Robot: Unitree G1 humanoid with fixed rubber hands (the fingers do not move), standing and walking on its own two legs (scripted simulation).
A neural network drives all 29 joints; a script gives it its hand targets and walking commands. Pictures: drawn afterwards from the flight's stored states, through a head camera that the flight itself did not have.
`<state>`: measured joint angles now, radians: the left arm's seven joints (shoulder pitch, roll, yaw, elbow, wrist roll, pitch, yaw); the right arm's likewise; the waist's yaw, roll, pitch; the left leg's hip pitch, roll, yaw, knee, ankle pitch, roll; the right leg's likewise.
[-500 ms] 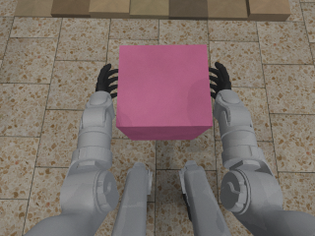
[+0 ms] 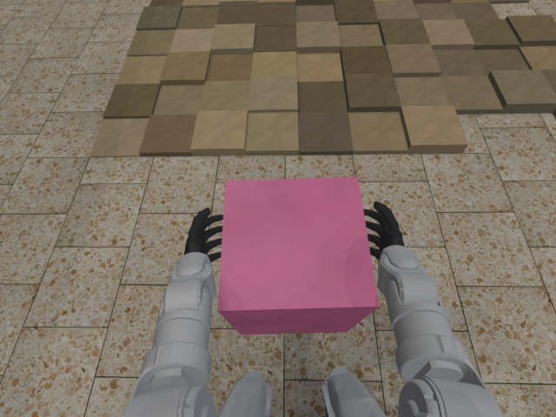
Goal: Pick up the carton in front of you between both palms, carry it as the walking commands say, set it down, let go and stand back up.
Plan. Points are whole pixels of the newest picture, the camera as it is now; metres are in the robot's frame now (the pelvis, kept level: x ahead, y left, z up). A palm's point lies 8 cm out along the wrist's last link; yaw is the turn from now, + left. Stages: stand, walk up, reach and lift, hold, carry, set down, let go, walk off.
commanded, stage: reach and lift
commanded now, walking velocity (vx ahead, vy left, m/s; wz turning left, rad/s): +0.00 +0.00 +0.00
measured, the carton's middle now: (292, 264) +0.36 +0.00 -0.10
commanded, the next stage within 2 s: hold in 1.40 s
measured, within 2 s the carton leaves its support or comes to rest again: neither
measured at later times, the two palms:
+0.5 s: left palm (173, 250) +0.31 +0.15 +0.09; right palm (423, 238) +0.31 -0.15 +0.09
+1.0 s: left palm (172, 239) +0.32 +0.15 +0.10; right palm (425, 227) +0.32 -0.15 +0.10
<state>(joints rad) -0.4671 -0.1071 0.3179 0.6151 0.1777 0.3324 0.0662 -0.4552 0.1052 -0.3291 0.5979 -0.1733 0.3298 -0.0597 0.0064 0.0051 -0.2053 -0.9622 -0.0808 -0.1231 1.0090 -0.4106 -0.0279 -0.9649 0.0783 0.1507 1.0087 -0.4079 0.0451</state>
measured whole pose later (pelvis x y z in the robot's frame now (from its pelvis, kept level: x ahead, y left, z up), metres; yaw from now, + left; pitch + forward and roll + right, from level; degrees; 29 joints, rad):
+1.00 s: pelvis +0.03 +0.00 +0.08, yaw +0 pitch -3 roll +0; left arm -0.29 -0.16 0.27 0.37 0.28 0.64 0.01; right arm -0.29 0.16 -0.27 0.37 -0.28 0.64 -0.01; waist 0.00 0.00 -0.03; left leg -0.15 -0.04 -0.14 0.43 -0.22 -0.02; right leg -0.15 0.04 0.14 0.43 -0.22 0.02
